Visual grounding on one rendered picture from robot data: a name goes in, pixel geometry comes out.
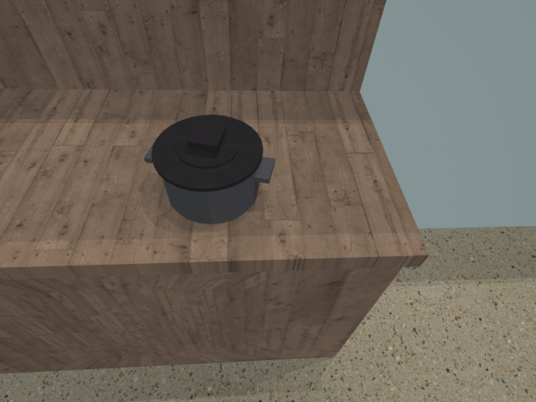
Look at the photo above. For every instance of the knob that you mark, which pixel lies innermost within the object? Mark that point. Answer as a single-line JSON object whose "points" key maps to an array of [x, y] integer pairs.
{"points": [[206, 138]]}

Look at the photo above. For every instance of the lid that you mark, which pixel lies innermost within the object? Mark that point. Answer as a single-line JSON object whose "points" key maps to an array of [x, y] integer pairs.
{"points": [[238, 158]]}

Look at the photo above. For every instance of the table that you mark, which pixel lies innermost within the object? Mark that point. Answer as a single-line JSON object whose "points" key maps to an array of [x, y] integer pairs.
{"points": [[99, 271]]}

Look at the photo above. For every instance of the pot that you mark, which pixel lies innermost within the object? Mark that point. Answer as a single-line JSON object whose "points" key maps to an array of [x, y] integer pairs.
{"points": [[221, 206]]}

